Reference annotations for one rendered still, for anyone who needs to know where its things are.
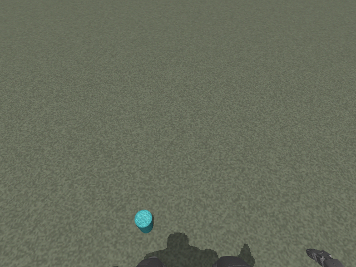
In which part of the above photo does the right robot hand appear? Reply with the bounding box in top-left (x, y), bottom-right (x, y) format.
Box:
top-left (306, 249), bottom-right (345, 267)

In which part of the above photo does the cup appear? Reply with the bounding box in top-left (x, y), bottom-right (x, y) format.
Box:
top-left (135, 210), bottom-right (153, 233)

